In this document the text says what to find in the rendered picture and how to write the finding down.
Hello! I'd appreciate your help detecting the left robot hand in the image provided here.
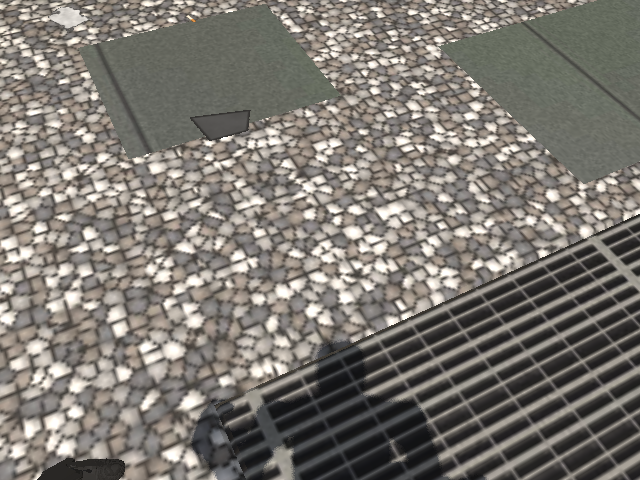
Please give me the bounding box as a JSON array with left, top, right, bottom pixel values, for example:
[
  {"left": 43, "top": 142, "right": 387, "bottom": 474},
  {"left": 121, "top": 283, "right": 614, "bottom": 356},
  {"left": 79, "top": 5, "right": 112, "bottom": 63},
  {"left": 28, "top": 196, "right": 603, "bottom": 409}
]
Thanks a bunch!
[{"left": 37, "top": 458, "right": 125, "bottom": 480}]

